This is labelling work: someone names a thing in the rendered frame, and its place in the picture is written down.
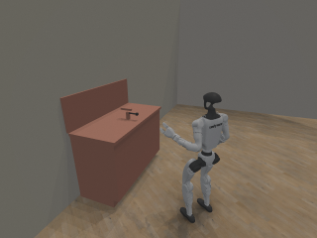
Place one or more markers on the right robot upper arm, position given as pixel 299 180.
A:
pixel 225 127

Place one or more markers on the right robot foot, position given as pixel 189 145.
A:
pixel 208 207

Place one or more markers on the robot right forearm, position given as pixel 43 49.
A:
pixel 221 141

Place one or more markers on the robot left forearm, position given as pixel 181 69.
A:
pixel 184 143

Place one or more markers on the robot left hand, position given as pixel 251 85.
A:
pixel 169 132

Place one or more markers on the counter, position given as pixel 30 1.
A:
pixel 110 147

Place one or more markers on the robot left shin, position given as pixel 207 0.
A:
pixel 187 198

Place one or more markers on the left robot upper arm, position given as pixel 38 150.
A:
pixel 197 126

